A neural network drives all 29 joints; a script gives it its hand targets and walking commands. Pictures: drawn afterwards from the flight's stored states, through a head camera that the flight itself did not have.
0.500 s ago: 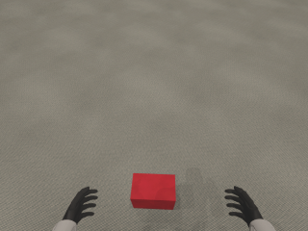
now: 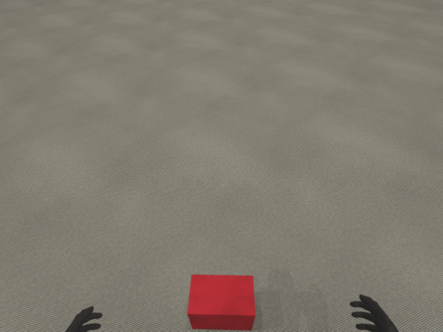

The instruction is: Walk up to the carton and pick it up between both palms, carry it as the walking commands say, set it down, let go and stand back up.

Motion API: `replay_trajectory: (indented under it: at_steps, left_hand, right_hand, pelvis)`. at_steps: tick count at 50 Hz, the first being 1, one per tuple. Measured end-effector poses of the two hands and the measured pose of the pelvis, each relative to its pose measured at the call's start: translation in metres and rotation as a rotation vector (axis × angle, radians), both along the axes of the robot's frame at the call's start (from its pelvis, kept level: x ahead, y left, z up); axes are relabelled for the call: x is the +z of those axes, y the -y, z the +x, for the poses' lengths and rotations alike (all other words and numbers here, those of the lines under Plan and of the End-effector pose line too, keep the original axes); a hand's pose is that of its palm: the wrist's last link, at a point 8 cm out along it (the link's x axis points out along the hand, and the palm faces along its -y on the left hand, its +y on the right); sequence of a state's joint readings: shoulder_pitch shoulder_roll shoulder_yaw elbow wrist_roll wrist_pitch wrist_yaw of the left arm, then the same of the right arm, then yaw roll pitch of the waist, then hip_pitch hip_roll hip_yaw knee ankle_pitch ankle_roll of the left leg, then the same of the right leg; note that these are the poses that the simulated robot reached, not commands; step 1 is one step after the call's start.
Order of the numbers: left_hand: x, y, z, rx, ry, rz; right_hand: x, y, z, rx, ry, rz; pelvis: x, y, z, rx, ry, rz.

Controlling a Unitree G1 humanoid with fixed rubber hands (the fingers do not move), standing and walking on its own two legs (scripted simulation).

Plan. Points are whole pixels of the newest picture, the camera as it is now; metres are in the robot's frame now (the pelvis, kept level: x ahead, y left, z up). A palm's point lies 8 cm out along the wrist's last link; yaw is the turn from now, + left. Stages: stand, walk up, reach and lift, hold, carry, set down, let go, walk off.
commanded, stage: stand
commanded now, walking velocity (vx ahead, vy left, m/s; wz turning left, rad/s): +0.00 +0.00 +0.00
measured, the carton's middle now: (222, 302) +0.39 +0.02 -0.67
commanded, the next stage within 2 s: none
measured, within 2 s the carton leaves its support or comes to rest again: neither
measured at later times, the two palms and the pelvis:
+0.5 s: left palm out of the picture +0.07 +0.28 -0.09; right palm out of the picture +0.07 -0.30 -0.09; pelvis -0.02 -0.01 +0.00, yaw +0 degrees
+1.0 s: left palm out of the picture +0.05 +0.29 -0.10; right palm out of the picture +0.03 -0.30 -0.10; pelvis -0.04 -0.01 +0.01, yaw +0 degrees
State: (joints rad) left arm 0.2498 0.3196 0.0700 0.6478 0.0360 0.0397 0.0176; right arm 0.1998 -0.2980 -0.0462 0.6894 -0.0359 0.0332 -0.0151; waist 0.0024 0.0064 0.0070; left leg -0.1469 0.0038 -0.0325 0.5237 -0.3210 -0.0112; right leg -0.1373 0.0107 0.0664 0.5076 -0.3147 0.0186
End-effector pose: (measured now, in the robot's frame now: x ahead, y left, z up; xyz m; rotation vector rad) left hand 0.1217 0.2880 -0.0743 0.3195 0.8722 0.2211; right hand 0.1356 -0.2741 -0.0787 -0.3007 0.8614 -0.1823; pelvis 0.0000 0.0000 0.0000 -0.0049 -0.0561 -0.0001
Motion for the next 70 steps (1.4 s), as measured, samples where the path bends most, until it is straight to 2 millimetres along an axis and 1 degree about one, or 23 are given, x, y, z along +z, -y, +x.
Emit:
replay_trajectory:
  at_steps: [4, 11, 15, 30, 38, 48, 60, 70]
  left_hand:
    - [-0.005, -0.001, -0.011, 0.011, -0.021, 0.002]
    - [-0.012, 0.008, -0.023, 0.007, -0.043, -0.019]
    - [-0.014, 0.01, -0.031, 0.009, -0.061, -0.019]
    - [-0.019, 0.007, -0.061, 0.019, -0.139, -0.004]
    - [-0.022, 0.004, -0.068, 0.022, -0.171, -0.009]
    - [-0.024, -0.003, -0.074, 0.027, -0.199, -0.006]
    - [-0.024, -0.009, -0.078, 0.031, -0.226, 0.0]
    - [-0.024, -0.008, -0.076, 0.031, -0.233, 0.0]
  right_hand:
    - [0.001, 0.007, -0.005, -0.012, 0.003, -0.018]
    - [0.001, 0.013, -0.017, -0.023, -0.008, -0.023]
    - [-0.002, 0.018, -0.029, -0.029, -0.033, -0.022]
    - [-0.019, 0.03, -0.083, -0.058, -0.166, -0.017]
    - [-0.021, 0.032, -0.1, -0.072, -0.212, -0.025]
    - [-0.022, 0.03, -0.106, -0.079, -0.234, -0.027]
    - [-0.022, 0.029, -0.103, -0.082, -0.245, -0.023]
    - [-0.022, 0.029, -0.098, -0.078, -0.249, -0.019]
  pelvis:
    - [0.001, 0.001, 0.0, -0.001, 0.001, 0.002]
    - [0.003, 0.005, -0.005, -0.002, 0.007, 0.004]
    - [0.004, 0.007, -0.01, -0.003, 0.008, 0.004]
    - [0.005, 0.012, -0.028, -0.001, 0.017, 0.0]
    - [0.006, 0.01, -0.034, -0.005, 0.023, 0.001]
    - [0.008, 0.006, -0.039, -0.007, 0.026, 0.002]
    - [0.009, 0.004, -0.041, -0.006, 0.025, 0.003]
    - [0.01, 0.004, -0.042, -0.003, 0.026, 0.004]
